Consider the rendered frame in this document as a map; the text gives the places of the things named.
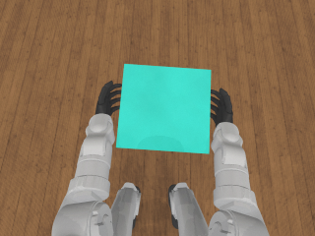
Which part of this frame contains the robot left thigh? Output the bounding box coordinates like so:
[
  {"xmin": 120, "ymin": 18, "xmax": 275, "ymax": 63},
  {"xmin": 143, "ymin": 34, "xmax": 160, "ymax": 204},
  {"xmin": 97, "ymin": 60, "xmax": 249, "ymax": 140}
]
[{"xmin": 110, "ymin": 187, "xmax": 142, "ymax": 236}]

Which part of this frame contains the robot right upper arm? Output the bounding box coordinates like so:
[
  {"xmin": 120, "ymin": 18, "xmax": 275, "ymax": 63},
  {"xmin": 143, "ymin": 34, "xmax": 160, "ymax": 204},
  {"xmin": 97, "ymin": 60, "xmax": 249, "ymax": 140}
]
[{"xmin": 208, "ymin": 208, "xmax": 270, "ymax": 236}]

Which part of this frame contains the robot left forearm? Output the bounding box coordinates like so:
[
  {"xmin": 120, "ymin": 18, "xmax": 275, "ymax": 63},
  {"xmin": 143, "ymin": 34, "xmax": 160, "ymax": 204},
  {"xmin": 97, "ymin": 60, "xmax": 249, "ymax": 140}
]
[{"xmin": 51, "ymin": 113, "xmax": 115, "ymax": 236}]

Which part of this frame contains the robot right hand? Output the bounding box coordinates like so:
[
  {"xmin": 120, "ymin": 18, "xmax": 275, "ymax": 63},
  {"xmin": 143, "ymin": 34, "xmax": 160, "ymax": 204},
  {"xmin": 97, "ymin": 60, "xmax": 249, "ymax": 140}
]
[{"xmin": 210, "ymin": 88, "xmax": 233, "ymax": 127}]

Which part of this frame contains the robot right forearm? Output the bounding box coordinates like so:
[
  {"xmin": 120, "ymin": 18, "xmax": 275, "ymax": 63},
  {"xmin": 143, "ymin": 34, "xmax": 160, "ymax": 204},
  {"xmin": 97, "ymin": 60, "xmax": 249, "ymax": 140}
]
[{"xmin": 211, "ymin": 122, "xmax": 266, "ymax": 226}]

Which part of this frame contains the robot left upper arm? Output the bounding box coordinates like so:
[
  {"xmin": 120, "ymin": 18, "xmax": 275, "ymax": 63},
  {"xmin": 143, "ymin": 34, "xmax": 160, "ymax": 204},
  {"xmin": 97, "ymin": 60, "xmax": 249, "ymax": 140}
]
[{"xmin": 52, "ymin": 200, "xmax": 114, "ymax": 236}]

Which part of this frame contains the robot left hand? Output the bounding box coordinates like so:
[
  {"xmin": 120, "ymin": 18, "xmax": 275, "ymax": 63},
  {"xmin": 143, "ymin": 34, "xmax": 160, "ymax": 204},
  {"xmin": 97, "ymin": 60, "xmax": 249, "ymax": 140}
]
[{"xmin": 95, "ymin": 81, "xmax": 122, "ymax": 116}]

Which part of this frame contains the left robot shin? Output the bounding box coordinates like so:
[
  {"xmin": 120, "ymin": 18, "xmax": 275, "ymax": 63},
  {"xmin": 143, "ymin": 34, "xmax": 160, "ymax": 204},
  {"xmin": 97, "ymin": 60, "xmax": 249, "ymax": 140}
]
[{"xmin": 116, "ymin": 182, "xmax": 138, "ymax": 219}]

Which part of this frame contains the carton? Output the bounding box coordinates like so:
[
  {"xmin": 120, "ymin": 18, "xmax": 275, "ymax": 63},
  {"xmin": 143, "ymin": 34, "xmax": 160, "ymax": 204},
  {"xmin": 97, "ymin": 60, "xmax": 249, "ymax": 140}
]
[{"xmin": 116, "ymin": 64, "xmax": 212, "ymax": 154}]

